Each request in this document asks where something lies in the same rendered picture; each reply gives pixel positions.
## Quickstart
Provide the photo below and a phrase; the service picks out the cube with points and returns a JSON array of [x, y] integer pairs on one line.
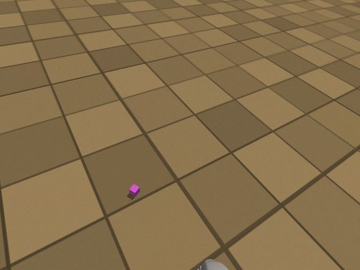
[[134, 190]]

